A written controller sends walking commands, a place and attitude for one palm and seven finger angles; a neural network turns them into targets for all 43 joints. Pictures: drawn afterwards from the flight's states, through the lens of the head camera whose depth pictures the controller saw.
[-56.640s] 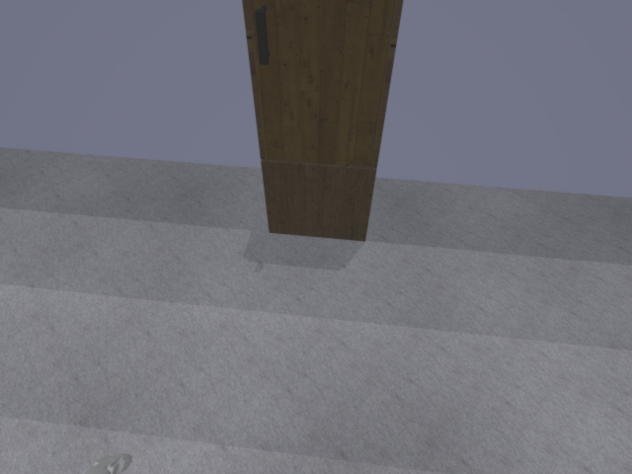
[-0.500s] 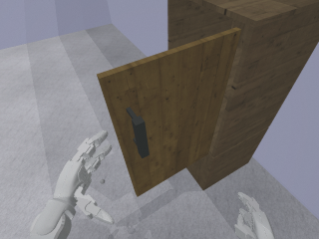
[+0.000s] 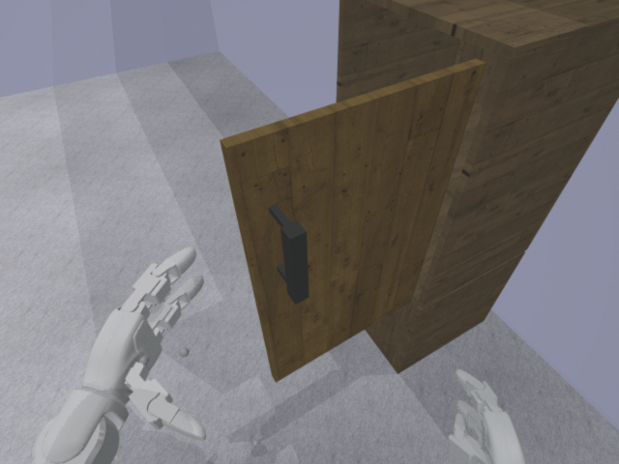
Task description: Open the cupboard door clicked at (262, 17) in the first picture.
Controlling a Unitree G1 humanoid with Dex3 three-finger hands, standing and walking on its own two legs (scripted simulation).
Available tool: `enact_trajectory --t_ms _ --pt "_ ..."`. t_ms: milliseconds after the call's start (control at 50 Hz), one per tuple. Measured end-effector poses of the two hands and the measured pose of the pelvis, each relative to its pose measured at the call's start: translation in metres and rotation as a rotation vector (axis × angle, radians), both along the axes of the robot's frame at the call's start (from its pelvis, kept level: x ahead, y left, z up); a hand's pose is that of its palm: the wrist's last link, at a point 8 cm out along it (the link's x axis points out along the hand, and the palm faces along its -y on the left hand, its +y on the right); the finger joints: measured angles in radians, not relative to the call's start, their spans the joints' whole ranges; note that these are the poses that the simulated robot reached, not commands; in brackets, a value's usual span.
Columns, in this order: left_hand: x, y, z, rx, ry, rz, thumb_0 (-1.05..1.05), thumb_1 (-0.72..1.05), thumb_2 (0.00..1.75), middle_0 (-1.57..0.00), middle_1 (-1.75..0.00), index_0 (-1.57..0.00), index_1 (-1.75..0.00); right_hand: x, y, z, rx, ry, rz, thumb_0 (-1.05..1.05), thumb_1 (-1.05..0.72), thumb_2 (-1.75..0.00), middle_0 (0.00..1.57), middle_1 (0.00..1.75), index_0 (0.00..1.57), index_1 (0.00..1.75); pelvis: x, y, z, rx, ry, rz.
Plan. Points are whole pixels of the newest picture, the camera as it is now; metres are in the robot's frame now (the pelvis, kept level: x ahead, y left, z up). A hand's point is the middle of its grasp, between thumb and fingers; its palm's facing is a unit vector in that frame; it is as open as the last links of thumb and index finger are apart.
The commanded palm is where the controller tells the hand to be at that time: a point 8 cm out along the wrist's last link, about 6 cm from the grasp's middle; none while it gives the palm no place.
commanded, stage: draw the hand back to the body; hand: left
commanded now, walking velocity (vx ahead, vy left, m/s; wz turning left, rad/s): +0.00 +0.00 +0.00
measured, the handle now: (288, 254) +0.36 +0.06 +0.10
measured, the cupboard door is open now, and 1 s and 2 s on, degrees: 92 92 92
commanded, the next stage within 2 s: step back with the hand held close in 1.32 s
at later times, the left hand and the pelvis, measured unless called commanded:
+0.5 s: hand (119, 344) +0.20 +0.21 +0.13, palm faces +0.26 -0.91 -0.31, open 14.3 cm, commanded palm +0.17 +0.26 +0.15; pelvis +0.01 +0.01 +0.02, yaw +0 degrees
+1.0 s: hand (68, 297) +0.23 +0.26 +0.17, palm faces +0.44 -0.79 -0.43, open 8.5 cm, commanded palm +0.18 +0.29 +0.19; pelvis +0.03 +0.00 +0.03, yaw -2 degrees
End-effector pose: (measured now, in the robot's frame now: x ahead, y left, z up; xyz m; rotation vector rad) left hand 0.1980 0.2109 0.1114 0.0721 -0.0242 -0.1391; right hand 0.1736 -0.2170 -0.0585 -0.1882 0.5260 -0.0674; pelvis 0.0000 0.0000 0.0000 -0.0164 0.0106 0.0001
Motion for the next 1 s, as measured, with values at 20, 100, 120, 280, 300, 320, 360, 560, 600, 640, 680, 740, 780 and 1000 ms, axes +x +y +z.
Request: enact_trajectory --t_ms 20,100,120,280,300,320,360,560,600,640,680,740,780,1000 --pt "-0.001 0.003 0.001 0.001 0.001 0.005 -0.01 -0.50 0.30 -0.15 -0.30 -0.15 -0.30 0.001 0.001 0.000 0.000 0.000 0.003 0.01 -0.90 -0.90 0.21 0.30 0.20 0.30 0.000 0.001 0.000 -0.001 -0.002 0.001" --pt "-0.005 0.015 0.004 0.006 0.016 0.014 -0.01 -0.50 0.30 -0.15 -0.30 -0.15 -0.30 0.004 0.005 0.004 -0.005 -0.012 0.013 0.01 -0.90 -0.90 0.21 0.30 0.20 0.30 0.000 0.003 0.002 -0.004 -0.010 0.002" --pt "-0.006 0.017 0.005 0.006 0.020 0.014 -0.01 -0.50 0.30 -0.15 -0.30 -0.15 -0.30 0.005 0.006 0.006 -0.006 -0.017 0.015 0.01 -0.90 -0.90 0.21 0.30 0.20 0.30 0.000 0.004 0.003 -0.005 -0.013 0.003" --pt "-0.013 0.027 0.021 0.050 -0.010 0.041 -0.01 -0.46 0.32 -0.15 -0.30 -0.15 -0.30 0.014 0.010 0.017 -0.026 -0.061 0.033 0.01 -0.90 -0.90 0.21 0.30 0.20 0.30 0.001 0.007 0.006 -0.008 -0.035 0.005" --pt "-0.014 0.029 0.025 0.090 -0.021 0.088 -0.01 -0.44 0.33 -0.15 -0.30 -0.15 -0.30 0.015 0.010 0.018 -0.033 -0.059 0.032 0.01 -0.90 -0.90 0.21 0.30 0.20 0.30 0.002 0.007 0.007 -0.008 -0.040 0.002" --pt "-0.015 0.031 0.028 0.115 -0.031 0.139 -0.01 -0.42 0.34 -0.16 -0.30 -0.16 -0.30 0.015 0.010 0.020 -0.038 -0.054 0.029 0.01 -0.90 -0.90 0.21 0.30 0.20 0.30 0.002 0.007 0.008 -0.008 -0.043 0.000" --pt "-0.018 0.033 0.030 0.143 -0.040 0.232 -0.01 -0.37 0.36 -0.16 -0.30 -0.16 -0.30 0.015 0.011 0.021 -0.041 -0.037 0.023 0.01 -0.90 -0.90 0.21 0.30 0.20 0.30 0.003 0.008 0.011 -0.007 -0.047 -0.004" --pt "-0.027 0.056 0.042 0.294 -0.028 0.454 0.00 -0.06 0.49 -0.17 -0.30 -0.17 -0.30 0.008 0.013 0.003 -0.042 0.113 0.022 0.01 -0.90 -0.90 0.21 0.30 0.20 0.30 0.013 0.007 0.020 0.001 -0.063 -0.010" --pt "-0.025 0.061 0.048 0.319 -0.041 0.478 0.00 0.01 0.52 -0.17 -0.30 -0.17 -0.30 0.009 0.012 0.000 -0.038 0.131 0.019 0.01 -0.90 -0.90 0.21 0.30 0.20 0.30 0.016 0.007 0.021 0.001 -0.067 -0.012" --pt "-0.022 0.065 0.053 0.335 -0.056 0.496 0.00 0.07 0.55 -0.17 -0.30 -0.18 -0.30 0.010 0.011 -0.002 -0.034 0.143 0.014 0.01 -0.90 -0.90 0.21 0.30 0.20 0.30 0.019 0.007 0.022 0.002 -0.069 -0.014" --pt "-0.018 0.067 0.058 0.345 -0.070 0.508 0.00 0.14 0.58 -0.18 -0.30 -0.18 -0.30 0.013 0.009 -0.003 -0.030 0.150 0.009 0.01 -0.90 -0.90 0.21 0.30 0.20 0.30 0.021 0.007 0.023 0.003 -0.071 -0.017" --pt "-0.012 0.068 0.062 0.354 -0.082 0.515 0.00 0.25 0.62 -0.18 -0.30 -0.18 -0.30 0.017 0.006 -0.003 -0.026 0.152 -0.003 0.01 -0.90 -0.90 0.21 0.30 0.20 0.30 0.025 0.006 0.024 0.005 -0.072 -0.022" --pt "-0.010 0.069 0.065 0.361 -0.086 0.517 0.00 0.32 0.65 -0.18 -0.30 -0.19 -0.30 0.020 0.003 -0.002 -0.025 0.152 -0.011 0.01 -0.90 -0.90 0.21 0.30 0.20 0.30 0.027 0.005 0.024 0.006 -0.072 -0.025" --pt "-0.009 0.085 0.079 0.399 -0.119 0.585 0.01 0.69 0.81 -0.20 -0.30 -0.20 -0.30 0.033 -0.014 0.005 -0.039 0.151 -0.033 0.01 -0.90 -0.90 0.20 0.30 0.20 0.30 0.033 -0.003 0.026 0.004 -0.074 -0.032"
